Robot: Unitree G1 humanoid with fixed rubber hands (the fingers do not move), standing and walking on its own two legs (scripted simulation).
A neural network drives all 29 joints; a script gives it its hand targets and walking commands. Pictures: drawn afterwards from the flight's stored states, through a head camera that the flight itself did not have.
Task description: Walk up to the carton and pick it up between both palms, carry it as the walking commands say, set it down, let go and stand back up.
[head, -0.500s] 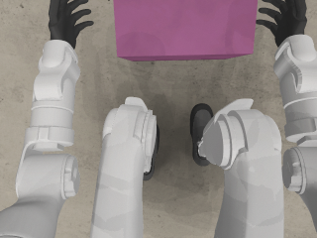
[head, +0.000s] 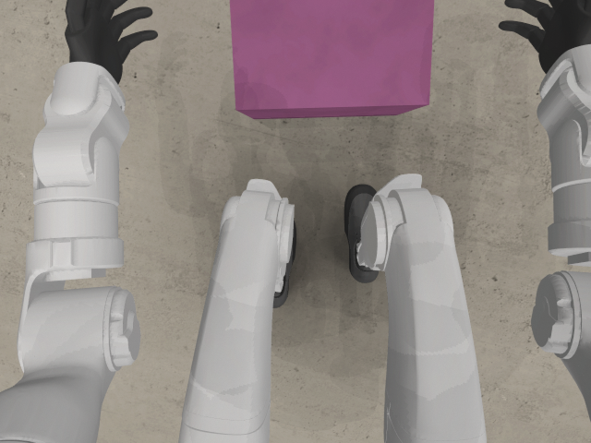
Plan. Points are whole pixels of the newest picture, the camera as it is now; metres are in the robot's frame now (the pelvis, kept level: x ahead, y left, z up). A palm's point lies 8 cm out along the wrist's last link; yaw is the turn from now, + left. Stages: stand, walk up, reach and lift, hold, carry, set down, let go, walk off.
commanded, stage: set down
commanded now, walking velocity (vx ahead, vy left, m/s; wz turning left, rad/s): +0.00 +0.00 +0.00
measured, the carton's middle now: (327, 66) +0.52 -0.01 -0.38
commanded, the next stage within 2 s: let go in 0.66 s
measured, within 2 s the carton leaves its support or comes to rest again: neither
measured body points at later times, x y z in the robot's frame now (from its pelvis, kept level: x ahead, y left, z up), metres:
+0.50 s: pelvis +0.01 +0.00 +0.13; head +0.34 +0.00 +0.43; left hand +0.49 +0.24 +0.03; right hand +0.50 -0.24 +0.02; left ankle +0.11 +0.09 -0.44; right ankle +0.17 -0.10 -0.44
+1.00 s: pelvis +0.09 -0.01 +0.22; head +0.32 -0.02 +0.61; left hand +0.44 +0.23 +0.11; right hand +0.43 -0.23 +0.09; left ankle +0.11 +0.09 -0.44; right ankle +0.17 -0.10 -0.44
